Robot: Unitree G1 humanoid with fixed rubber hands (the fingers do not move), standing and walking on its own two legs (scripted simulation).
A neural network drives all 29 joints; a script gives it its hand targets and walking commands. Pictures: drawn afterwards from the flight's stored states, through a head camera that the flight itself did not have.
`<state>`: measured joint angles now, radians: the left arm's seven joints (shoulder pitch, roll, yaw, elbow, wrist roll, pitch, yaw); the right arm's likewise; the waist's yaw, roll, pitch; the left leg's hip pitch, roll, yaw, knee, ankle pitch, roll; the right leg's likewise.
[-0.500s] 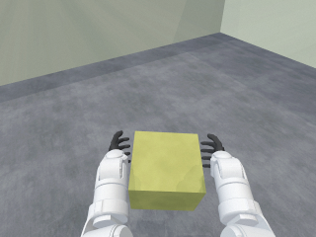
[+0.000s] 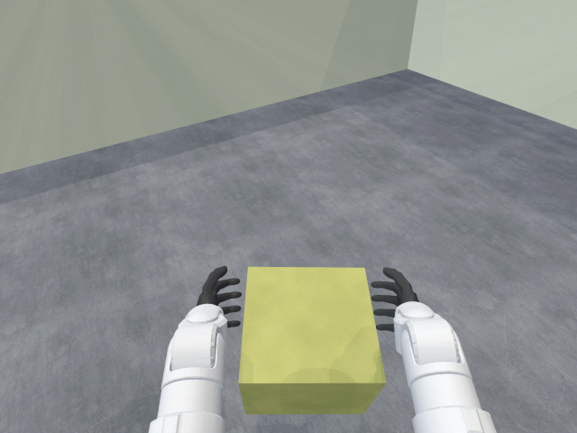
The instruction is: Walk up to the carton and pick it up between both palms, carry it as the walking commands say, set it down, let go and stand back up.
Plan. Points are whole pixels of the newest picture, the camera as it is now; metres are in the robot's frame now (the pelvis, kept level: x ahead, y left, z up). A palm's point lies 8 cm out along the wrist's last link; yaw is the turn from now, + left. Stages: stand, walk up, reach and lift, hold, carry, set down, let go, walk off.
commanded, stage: hold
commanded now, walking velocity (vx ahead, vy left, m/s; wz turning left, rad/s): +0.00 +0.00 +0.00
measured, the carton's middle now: (305, 340) +0.31 +0.01 -0.05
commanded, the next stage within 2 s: carry in 0.42 s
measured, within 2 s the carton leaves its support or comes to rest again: neither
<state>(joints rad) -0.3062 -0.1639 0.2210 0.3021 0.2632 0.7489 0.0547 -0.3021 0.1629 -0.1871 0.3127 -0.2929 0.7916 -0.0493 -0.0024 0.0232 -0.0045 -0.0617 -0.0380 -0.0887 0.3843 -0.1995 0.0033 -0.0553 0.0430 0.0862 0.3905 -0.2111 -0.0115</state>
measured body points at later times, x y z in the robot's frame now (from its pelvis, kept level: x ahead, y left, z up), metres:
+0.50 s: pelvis -0.03 +0.01 -0.01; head -0.08 +0.01 +0.43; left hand +0.29 +0.17 +0.05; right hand +0.29 -0.11 +0.03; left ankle +0.02 +0.12 -0.74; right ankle +0.01 -0.12 -0.74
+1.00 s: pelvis -0.09 -0.08 -0.02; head -0.06 -0.08 +0.43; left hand +0.25 +0.04 +0.06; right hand +0.22 -0.24 +0.05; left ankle -0.11 +0.04 -0.72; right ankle -0.06 -0.17 -0.74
